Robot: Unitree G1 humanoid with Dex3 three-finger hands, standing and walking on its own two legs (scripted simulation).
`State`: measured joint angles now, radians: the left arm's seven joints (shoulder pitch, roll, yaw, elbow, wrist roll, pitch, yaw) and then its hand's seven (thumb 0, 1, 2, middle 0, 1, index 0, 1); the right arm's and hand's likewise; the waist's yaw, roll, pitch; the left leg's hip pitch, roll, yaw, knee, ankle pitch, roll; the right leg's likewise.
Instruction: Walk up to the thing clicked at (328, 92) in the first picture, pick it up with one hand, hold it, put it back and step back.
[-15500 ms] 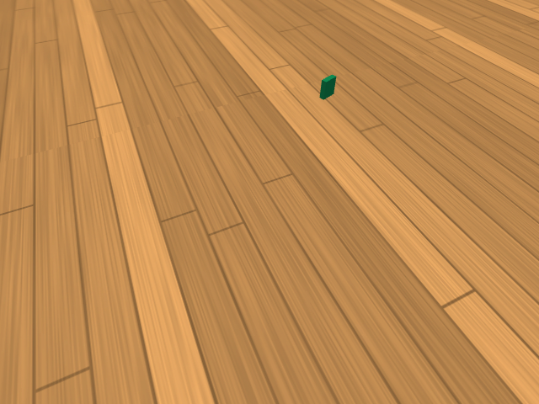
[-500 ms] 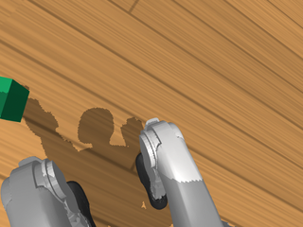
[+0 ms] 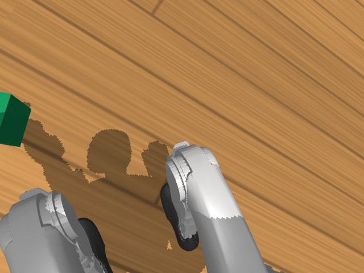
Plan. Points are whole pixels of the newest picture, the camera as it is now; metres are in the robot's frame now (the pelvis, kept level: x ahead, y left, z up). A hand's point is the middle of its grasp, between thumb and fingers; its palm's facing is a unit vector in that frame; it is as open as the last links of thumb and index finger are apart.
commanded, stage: rise first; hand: left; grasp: from the side
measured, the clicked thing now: (7, 121) +0.48 +0.27 -0.27
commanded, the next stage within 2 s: approach in 1.26 s
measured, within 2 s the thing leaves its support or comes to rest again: neither
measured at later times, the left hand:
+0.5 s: hand out of the picture +0.47 +0.32 -0.16, palm faces -0.13 -0.39 -0.91, open 12.0 cm
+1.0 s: hand out of the picture +0.47 +0.32 -0.16, palm faces -0.13 -0.39 -0.91, open 11.9 cm
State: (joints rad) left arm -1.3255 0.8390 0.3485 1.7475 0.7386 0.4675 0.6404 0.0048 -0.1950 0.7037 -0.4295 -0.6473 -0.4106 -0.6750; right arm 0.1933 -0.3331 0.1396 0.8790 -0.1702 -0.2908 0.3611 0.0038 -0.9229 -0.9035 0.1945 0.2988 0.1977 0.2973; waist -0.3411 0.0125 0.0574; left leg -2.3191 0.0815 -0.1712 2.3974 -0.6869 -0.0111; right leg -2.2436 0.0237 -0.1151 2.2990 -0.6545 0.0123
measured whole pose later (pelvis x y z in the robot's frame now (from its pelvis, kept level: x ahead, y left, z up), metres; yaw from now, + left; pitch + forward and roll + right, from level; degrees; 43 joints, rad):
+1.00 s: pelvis +0.00 +0.00 +0.00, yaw +0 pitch +33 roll -8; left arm -1.32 0.85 0.37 1.77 0.74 0.45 0.65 0.00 -0.16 0.67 -0.45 -0.63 -0.44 -0.66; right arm 0.19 -0.34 0.15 0.88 -0.18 -0.31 0.37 0.00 -0.92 -0.90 0.19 0.30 0.20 0.30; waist -0.35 0.01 0.08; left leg -2.31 0.08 -0.18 2.39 -0.68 -0.02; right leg -2.24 0.03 -0.12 2.29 -0.64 0.01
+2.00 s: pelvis +0.00 +0.00 +0.01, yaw -2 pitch +34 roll -9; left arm -1.41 0.89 0.36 1.78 0.72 0.48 0.73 0.01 -0.32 0.78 -0.32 -0.78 -0.31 -0.80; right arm 0.21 -0.38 0.18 0.85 -0.20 -0.31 0.39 0.00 -0.92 -0.90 0.19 0.30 0.20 0.30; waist -0.42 0.01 0.14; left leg -2.29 0.09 -0.20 2.38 -0.69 -0.03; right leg -2.23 0.04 -0.14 2.27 -0.64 0.00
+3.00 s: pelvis +0.00 +0.00 +0.00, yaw -4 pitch +31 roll -12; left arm -1.40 0.99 0.32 1.82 0.65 0.41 0.79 0.00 -0.26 0.78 -0.35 -0.74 -0.33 -0.77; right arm 0.13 -0.38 0.29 0.77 -0.23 -0.33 0.43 0.00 -0.92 -0.91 0.19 0.30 0.20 0.30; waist -0.46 -0.08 0.24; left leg -2.31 0.08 -0.25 2.44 -0.70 -0.02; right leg -2.21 0.04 -0.18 2.28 -0.64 0.02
